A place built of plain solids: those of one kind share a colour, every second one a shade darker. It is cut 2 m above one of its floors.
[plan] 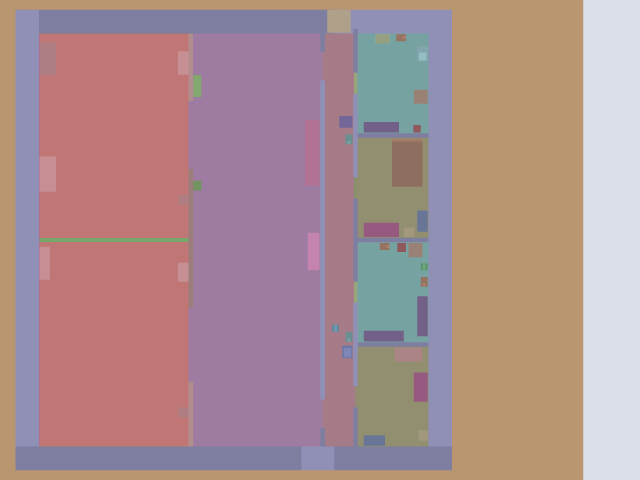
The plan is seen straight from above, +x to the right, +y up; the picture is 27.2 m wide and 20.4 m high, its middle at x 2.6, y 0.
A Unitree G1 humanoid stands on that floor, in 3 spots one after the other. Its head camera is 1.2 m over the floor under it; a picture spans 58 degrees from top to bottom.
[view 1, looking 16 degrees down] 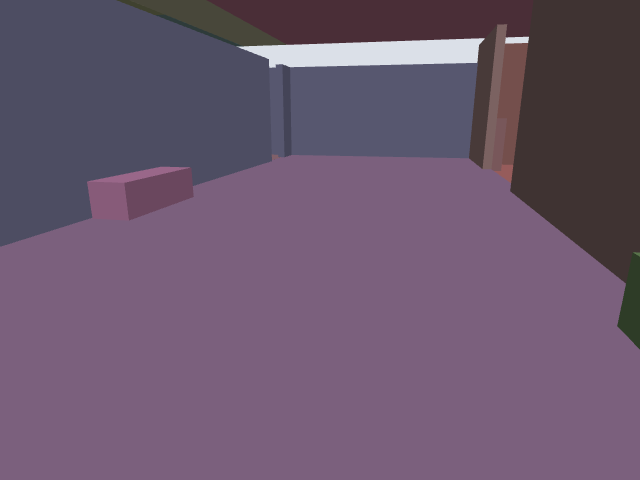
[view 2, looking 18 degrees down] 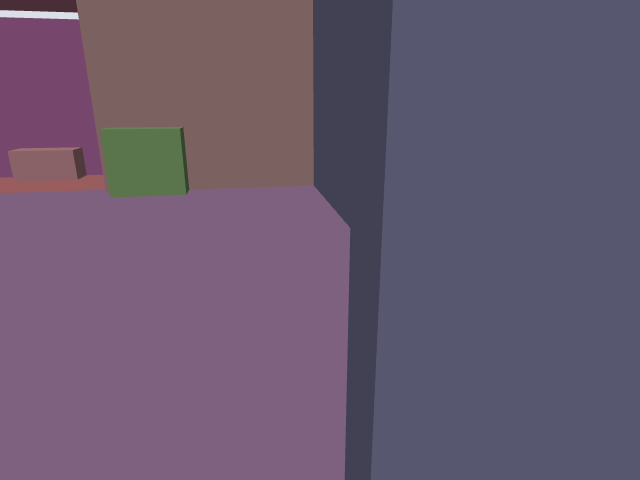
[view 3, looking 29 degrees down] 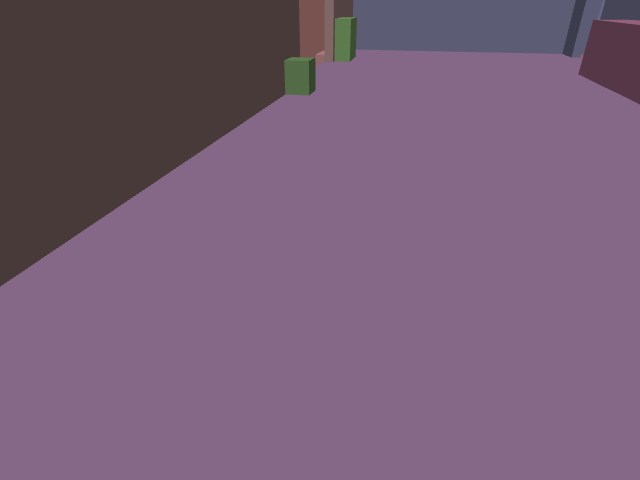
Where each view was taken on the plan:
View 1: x -1.19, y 4.75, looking -78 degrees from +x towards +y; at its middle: floor_upper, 4.35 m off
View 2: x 3.41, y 7.78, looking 170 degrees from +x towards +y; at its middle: floor_upper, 3.89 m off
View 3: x -0.94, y -4.17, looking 102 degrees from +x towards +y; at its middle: floor_upper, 2.48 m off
